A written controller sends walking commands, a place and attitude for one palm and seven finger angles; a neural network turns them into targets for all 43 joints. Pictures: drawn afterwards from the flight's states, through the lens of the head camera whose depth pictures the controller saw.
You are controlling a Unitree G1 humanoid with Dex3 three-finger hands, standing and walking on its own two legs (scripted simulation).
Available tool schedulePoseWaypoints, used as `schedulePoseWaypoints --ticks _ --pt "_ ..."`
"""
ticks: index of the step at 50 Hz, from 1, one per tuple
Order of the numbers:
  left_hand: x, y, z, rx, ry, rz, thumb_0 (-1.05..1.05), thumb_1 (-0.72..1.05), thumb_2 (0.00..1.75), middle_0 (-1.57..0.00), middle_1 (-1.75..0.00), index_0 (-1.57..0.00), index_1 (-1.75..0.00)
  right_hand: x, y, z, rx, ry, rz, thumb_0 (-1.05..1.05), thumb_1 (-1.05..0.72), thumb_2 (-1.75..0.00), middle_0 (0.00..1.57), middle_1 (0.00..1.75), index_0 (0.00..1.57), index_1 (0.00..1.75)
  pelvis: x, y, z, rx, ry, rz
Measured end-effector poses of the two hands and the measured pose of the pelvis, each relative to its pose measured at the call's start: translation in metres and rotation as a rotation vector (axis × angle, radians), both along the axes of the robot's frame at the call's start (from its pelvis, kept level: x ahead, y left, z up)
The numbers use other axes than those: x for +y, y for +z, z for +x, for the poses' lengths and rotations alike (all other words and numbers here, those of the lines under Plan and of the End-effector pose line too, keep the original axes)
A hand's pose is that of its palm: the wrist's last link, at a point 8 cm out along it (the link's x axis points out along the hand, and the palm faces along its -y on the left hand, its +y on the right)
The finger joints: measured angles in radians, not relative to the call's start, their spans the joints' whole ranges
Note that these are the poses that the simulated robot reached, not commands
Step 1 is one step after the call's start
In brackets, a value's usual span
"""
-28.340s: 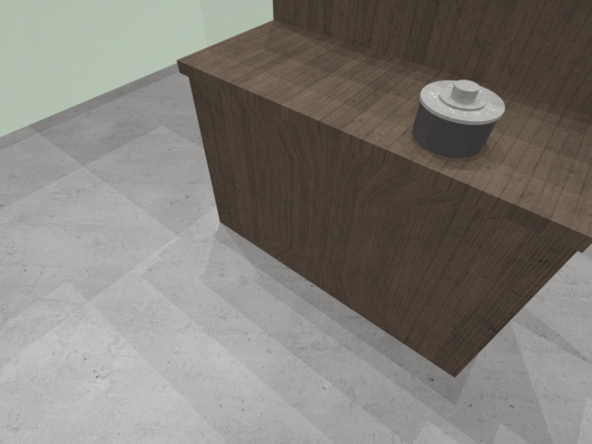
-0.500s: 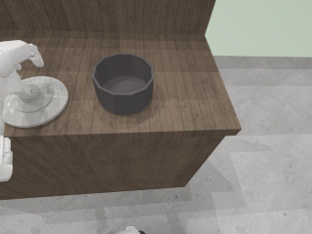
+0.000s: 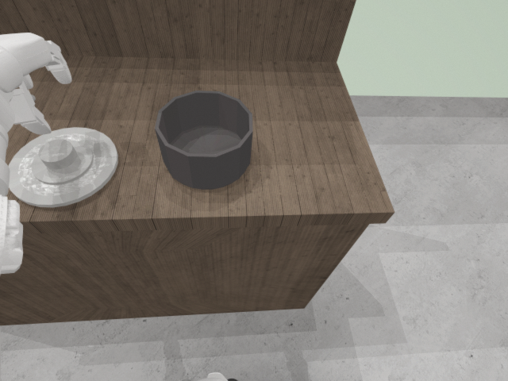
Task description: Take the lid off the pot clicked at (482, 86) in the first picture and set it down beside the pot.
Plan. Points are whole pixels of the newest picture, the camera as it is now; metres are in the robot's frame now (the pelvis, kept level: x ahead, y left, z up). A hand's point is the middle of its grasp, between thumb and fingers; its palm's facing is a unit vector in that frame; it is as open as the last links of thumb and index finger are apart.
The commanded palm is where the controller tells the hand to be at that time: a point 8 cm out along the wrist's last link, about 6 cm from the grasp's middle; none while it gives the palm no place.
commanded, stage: raise the empty hand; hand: left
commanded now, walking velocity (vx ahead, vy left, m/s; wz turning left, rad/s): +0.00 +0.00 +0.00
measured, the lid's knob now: (58, 154) +0.48 +0.32 +0.06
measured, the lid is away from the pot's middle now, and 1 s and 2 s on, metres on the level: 0.25 0.25 0.25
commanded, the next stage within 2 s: draw the hand back to the body in 0.60 s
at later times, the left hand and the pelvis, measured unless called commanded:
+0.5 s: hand (11, 59) +0.48 +0.31 +0.22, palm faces -0.27 -0.12 -0.96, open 11.1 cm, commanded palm +0.49 +0.30 +0.29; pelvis +0.01 -0.02 +0.01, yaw +1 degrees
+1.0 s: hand (19, 70) +0.47 +0.29 +0.22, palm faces -0.26 -0.09 -0.96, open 11.1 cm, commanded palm +0.43 +0.29 +0.29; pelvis +0.01 -0.04 +0.01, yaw +1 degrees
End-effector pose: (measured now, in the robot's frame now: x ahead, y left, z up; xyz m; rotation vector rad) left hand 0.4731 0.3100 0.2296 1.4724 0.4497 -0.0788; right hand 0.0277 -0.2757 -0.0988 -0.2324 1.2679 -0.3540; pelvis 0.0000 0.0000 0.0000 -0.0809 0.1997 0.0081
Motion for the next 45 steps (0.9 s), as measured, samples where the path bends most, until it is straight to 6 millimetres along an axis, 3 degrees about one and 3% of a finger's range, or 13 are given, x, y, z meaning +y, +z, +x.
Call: schedulePoseWaypoints --ticks 10,28,36,45 --pt "-0.006 0.025 0.006 -0.023 0.022 0.013 0.00 -0.06 0.76 -0.41 -0.76 -0.41 -0.76 -0.003 0.000 -0.001 0.011 -0.005 0.016 0.01 -0.91 -0.90 0.20 0.30 0.20 0.30 -0.004 0.002 0.005 -0.001 0.004 0.005" --pt "0.001 0.060 0.004 -0.054 0.115 0.019 0.00 -0.06 0.76 -0.41 -0.76 -0.41 -0.76 -0.016 0.005 0.021 -0.023 0.013 0.032 0.01 -0.91 -0.90 0.20 0.30 0.20 0.30 -0.020 0.008 0.011 -0.010 0.009 0.017" --pt "-0.003 0.050 0.003 0.003 0.142 0.047 0.00 -0.06 0.76 -0.41 -0.76 -0.41 -0.76 -0.024 0.002 0.026 -0.002 0.032 0.043 0.01 -0.91 -0.90 0.20 0.30 0.20 0.30 -0.026 0.008 0.011 -0.008 0.016 0.022" --pt "-0.013 0.060 0.000 -0.066 0.101 0.010 0.00 -0.06 0.76 -0.41 -0.76 -0.41 -0.76 -0.029 0.003 0.037 -0.047 0.007 0.068 0.01 -0.91 -0.90 0.20 0.29 0.20 0.30 -0.035 0.010 0.016 -0.020 0.003 0.033"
